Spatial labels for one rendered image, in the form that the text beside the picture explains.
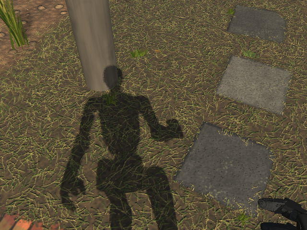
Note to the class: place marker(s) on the right robot hand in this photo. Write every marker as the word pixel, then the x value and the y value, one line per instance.
pixel 287 208

